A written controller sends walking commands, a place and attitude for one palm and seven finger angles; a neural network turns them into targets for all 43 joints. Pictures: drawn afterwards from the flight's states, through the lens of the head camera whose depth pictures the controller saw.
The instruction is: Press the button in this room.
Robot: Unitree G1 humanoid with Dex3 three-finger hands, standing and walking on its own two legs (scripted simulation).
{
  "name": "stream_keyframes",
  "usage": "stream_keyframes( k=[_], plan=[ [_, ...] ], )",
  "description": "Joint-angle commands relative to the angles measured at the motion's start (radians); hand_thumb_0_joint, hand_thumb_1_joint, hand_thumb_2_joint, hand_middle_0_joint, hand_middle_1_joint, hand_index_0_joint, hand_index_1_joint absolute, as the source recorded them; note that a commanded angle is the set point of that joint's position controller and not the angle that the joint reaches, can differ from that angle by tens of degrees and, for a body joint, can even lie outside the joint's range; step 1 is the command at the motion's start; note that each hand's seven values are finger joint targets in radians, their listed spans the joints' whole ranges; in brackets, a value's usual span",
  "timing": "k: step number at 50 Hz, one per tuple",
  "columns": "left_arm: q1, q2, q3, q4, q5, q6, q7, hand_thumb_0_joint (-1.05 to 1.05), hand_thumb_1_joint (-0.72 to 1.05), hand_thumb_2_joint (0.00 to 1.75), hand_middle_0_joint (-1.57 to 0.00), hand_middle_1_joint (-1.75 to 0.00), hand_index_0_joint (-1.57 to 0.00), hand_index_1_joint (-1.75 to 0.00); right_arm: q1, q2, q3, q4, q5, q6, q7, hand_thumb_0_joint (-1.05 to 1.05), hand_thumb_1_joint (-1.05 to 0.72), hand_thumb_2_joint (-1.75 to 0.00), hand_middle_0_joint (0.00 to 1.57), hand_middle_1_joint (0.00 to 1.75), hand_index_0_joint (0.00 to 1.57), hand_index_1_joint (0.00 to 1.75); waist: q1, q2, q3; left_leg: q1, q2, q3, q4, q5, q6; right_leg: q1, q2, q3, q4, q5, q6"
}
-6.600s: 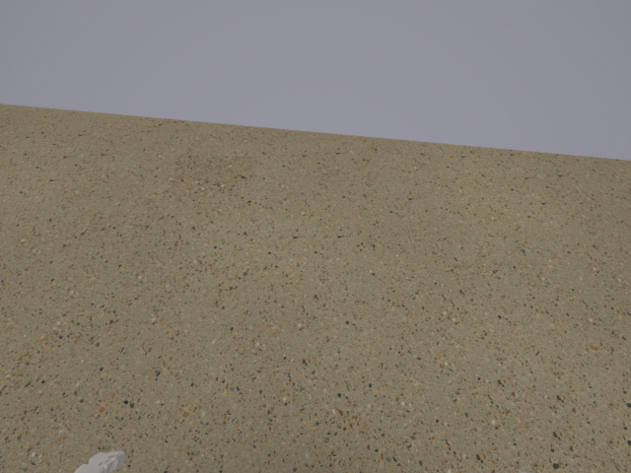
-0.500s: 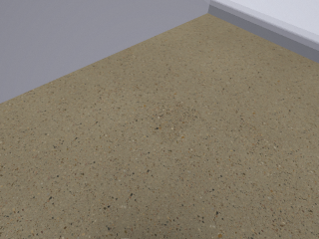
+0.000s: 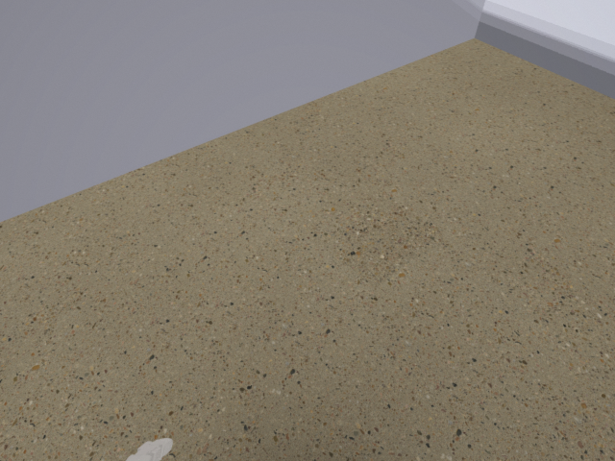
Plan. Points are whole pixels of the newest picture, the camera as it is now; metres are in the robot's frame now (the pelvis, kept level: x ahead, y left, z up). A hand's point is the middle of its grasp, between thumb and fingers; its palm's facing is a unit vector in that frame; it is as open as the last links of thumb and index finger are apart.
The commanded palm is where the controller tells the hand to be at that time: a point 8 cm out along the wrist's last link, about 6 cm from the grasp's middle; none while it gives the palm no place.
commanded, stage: turn or walk to find it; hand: left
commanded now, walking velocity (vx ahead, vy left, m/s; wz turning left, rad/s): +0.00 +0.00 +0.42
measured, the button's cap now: out of the picture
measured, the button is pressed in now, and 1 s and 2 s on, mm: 0 0 0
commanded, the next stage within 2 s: none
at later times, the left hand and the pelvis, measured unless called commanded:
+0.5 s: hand out of the picture -0.06 +0.26 -0.18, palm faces +0.27 -0.93 -0.24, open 7.4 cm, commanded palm none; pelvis -0.03 +0.04 +0.00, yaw +13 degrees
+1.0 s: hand out of the picture -0.03 +0.21 -0.13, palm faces +0.42 -0.86 -0.28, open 7.4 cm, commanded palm none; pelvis -0.06 -0.01 +0.01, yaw +26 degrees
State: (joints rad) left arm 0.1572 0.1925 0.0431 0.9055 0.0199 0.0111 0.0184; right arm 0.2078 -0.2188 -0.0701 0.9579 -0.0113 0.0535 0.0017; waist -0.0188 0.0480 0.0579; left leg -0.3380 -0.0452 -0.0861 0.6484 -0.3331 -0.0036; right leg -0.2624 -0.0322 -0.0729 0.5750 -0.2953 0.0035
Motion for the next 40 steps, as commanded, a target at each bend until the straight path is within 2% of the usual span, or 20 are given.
stream_keyframes(
  k=[1,2,3,5,11,14,16,17,18,19,20,21,22,23,24,25,26,30,36,40],
  plan=[
    [0.062,0.216,0.055,-0.065,0.0,-0.015,0.02,0.0,0.9,0.9,-0.2,-0.3,-0.2,-0.3,-0.033,-0.119,-0.04,-0.092,-0.011,-0.002,0.004,0.0,-0.9,-0.9,0.2,0.3,0.2,0.3,0.034,-0.248,-0.022,-0.222,0.035,-0.021,0.509,-0.171,-0.017,0.033,-0.378,0.35,-0.343,0.061,-0.153],
    [0.017,0.183,0.044,-0.073,0.0,-0.018,0.017,0.0,0.9,0.9,-0.2,-0.3,-0.2,-0.3,-0.013,-0.113,-0.038,-0.068,-0.013,0.0,0.01,0.0,-0.9,-0.9,0.2,0.3,0.2,0.3,0.008,-0.181,0.002,-0.225,0.052,-0.006,0.553,-0.103,-0.025,0.025,-0.325,0.25,-0.318,0.089,-0.132],
    [-0.001,0.163,0.036,-0.078,0.0,-0.022,0.015,0.0,0.9,0.9,-0.2,-0.3,-0.2,-0.3,0.011,-0.101,-0.035,-0.055,-0.014,0.001,0.016,0.0,-0.9,-0.9,0.2,0.3,0.2,0.3,-0.004,-0.174,-0.002,-0.217,0.057,0.014,0.566,-0.058,-0.037,0.033,-0.286,0.171,-0.293,0.149,-0.115],
    [0.006,0.152,0.034,-0.071,0.003,-0.025,0.017,0.0,0.9,0.9,-0.2,-0.3,-0.2,-0.3,0.026,-0.093,-0.032,-0.044,-0.01,0.002,0.019,0.0,-0.9,-0.9,0.2,0.3,0.2,0.3,-0.004,-0.206,-0.016,-0.201,0.067,0.04,0.543,-0.035,-0.053,0.057,-0.272,0.102,-0.279,0.216,-0.109],
    [0.108,0.202,0.045,-0.022,0.011,-0.017,0.013,0.0,0.9,0.9,-0.2,-0.3,-0.2,-0.3,-0.061,-0.078,-0.016,-0.055,-0.005,0.003,0.017,0.0,-0.9,-0.9,0.2,0.3,0.2,0.3,0.055,-0.22,-0.024,-0.138,0.078,0.109,0.312,-0.117,-0.065,0.121,-0.309,0.067,-0.252,0.293,-0.133],
    [0.128,0.228,0.054,-0.005,0.015,-0.012,0.012,0.0,0.9,0.9,-0.2,-0.3,-0.2,-0.3,-0.081,-0.067,-0.005,-0.063,0.003,-0.011,0.015,0.0,-0.9,-0.9,0.2,0.3,0.2,0.3,0.07,-0.251,-0.062,-0.08,0.07,0.149,0.153,-0.146,-0.055,0.162,-0.324,0.053,-0.193,0.407,-0.145],
    [0.115,0.234,0.059,0.003,0.013,-0.009,0.012,0.0,0.9,0.9,-0.2,-0.3,-0.2,-0.3,-0.036,-0.066,-0.002,-0.054,0.005,-0.022,0.01,0.0,-0.9,-0.9,0.2,0.3,0.2,0.3,0.047,-0.248,-0.099,-0.007,0.065,0.173,-0.002,-0.089,-0.048,0.182,-0.324,0.022,-0.12,0.47,-0.121],
    [0.104,0.232,0.06,0.005,0.006,-0.005,0.011,0.0,0.9,0.9,-0.2,-0.3,-0.2,-0.3,0.0,-0.073,-0.001,-0.042,0.003,-0.027,0.009,0.0,-0.9,-0.9,0.2,0.3,0.2,0.3,0.027,-0.225,-0.116,0.069,0.061,0.181,-0.112,0.011,-0.042,0.154,-0.309,-0.014,-0.071,0.441,-0.087],
    [0.103,0.216,0.057,0.002,-0.003,0.002,0.009,0.0,0.9,0.9,-0.2,-0.3,-0.2,-0.3,0.036,-0.103,-0.007,-0.033,0.001,-0.035,0.01,0.0,-0.9,-0.9,0.2,0.3,0.2,0.3,0.004,-0.147,-0.134,0.196,0.082,0.158,-0.246,0.148,-0.028,0.068,-0.28,-0.055,0.019,0.36,-0.035],
    [0.124,0.163,0.05,-0.021,-0.012,0.01,0.003,0.0,0.9,0.9,-0.2,-0.3,-0.2,-0.3,0.06,-0.194,-0.027,-0.038,-0.007,-0.047,0.008,0.0,-0.9,-0.9,0.2,0.3,0.2,0.3,-0.008,0.096,-0.161,0.336,0.274,-0.097,-0.312,0.344,0.049,-0.137,-0.174,-0.11,0.2,0.077,0.036],
    [0.073,0.112,0.028,-0.057,-0.005,0.015,-0.001,0.0,0.9,0.9,-0.2,-0.3,-0.2,-0.3,0.096,-0.267,-0.04,-0.04,-0.005,-0.04,0.004,0.0,-0.9,-0.9,0.2,0.3,0.2,0.3,-0.027,0.269,-0.121,0.322,0.438,-0.249,-0.327,0.589,0.138,-0.279,-0.097,-0.08,0.371,-0.33,0.073],
    [0.012,0.125,0.028,-0.055,0.0,0.031,0.01,0.0,0.9,0.9,-0.2,-0.3,-0.2,-0.3,0.118,-0.247,-0.041,-0.017,-0.009,-0.042,-0.01,0.0,-0.9,-0.9,0.2,0.3,0.2,0.3,-0.06,0.249,-0.118,0.24,0.43,-0.249,-0.344,0.524,0.163,-0.264,-0.096,0.015,0.467,-0.327,0.067],
    [-0.022,0.128,0.035,-0.049,-0.004,0.035,0.007,0.0,0.9,0.9,-0.2,-0.3,-0.2,-0.3,0.077,-0.23,-0.035,-0.022,-0.011,-0.039,-0.019,0.0,-0.9,-0.9,0.2,0.3,0.2,0.3,-0.044,0.227,-0.062,0.19,0.393,-0.236,-0.35,0.447,0.168,-0.293,-0.096,0.043,0.526,-0.272,0.064],
    [-0.017,0.136,0.038,-0.033,-0.004,0.032,0.0,0.0,0.9,0.9,-0.2,-0.3,-0.2,-0.3,0.021,-0.196,-0.024,-0.037,-0.011,-0.04,-0.022,0.0,-0.9,-0.9,0.2,0.3,0.2,0.3,-0.019,0.161,-0.027,0.165,0.351,-0.192,-0.348,0.429,0.167,-0.297,-0.099,0.058,0.546,-0.198,0.064],
    [0.015,0.13,0.038,-0.016,-0.003,0.027,-0.006,0.0,0.9,0.9,-0.2,-0.3,-0.2,-0.3,-0.014,-0.181,-0.016,-0.046,-0.011,-0.045,-0.023,0.0,-0.9,-0.9,0.2,0.3,0.2,0.3,0.005,0.112,-0.035,0.181,0.314,-0.147,-0.334,0.468,0.157,-0.288,-0.091,0.051,0.55,-0.146,0.068],
    [0.04,0.129,0.038,-0.002,-0.003,0.024,-0.01,0.0,0.9,0.9,-0.2,-0.3,-0.2,-0.3,-0.022,-0.176,-0.013,-0.051,-0.007,-0.05,-0.023,0.0,-0.9,-0.9,0.2,0.3,0.2,0.3,0.014,0.092,-0.056,0.203,0.296,-0.116,-0.329,0.497,0.148,-0.278,-0.089,0.045,0.551,-0.116,0.072],
    [0.045,0.129,0.037,0.006,-0.002,0.023,-0.01,0.0,0.9,0.9,-0.2,-0.3,-0.2,-0.3,-0.012,-0.171,-0.014,-0.05,-0.006,-0.054,-0.023,0.0,-0.9,-0.9,0.2,0.3,0.2,0.3,0.011,0.077,-0.07,0.225,0.281,-0.102,-0.327,0.539,0.145,-0.274,-0.083,0.047,0.547,-0.099,0.078],
    [0.03,0.129,0.034,-0.007,-0.005,0.022,-0.004,0.0,0.9,0.9,-0.2,-0.3,-0.2,-0.3,0.031,-0.17,-0.018,-0.043,-0.003,-0.055,-0.024,0.0,-0.9,-0.9,0.2,0.3,0.2,0.3,-0.003,0.07,-0.101,0.295,0.281,-0.13,-0.314,0.591,0.163,-0.279,-0.07,0.056,0.483,-0.098,0.091],
    [-0.042,0.11,0.029,-0.049,-0.009,0.021,0.001,0.0,0.9,0.9,-0.2,-0.3,-0.2,-0.3,0.057,-0.176,-0.03,-0.045,-0.013,-0.043,-0.019,0.0,-0.9,-0.9,0.2,0.3,0.2,0.3,-0.029,0.087,-0.086,0.247,0.283,-0.226,-0.313,0.501,0.184,-0.218,-0.041,0.064,0.334,-0.157,0.084],
    [-0.018,0.102,0.027,-0.057,-0.012,0.017,0.004,0.0,0.9,0.9,-0.2,-0.3,-0.2,-0.3,0.033,-0.179,-0.035,-0.058,-0.017,-0.034,-0.015,0.0,-0.9,-0.9,0.2,0.3,0.2,0.3,-0.011,0.116,-0.084,0.15,0.255,-0.275,-0.307,0.433,0.174,-0.095,-0.006,0.053,0.178,-0.145,0.062]
  ],
)
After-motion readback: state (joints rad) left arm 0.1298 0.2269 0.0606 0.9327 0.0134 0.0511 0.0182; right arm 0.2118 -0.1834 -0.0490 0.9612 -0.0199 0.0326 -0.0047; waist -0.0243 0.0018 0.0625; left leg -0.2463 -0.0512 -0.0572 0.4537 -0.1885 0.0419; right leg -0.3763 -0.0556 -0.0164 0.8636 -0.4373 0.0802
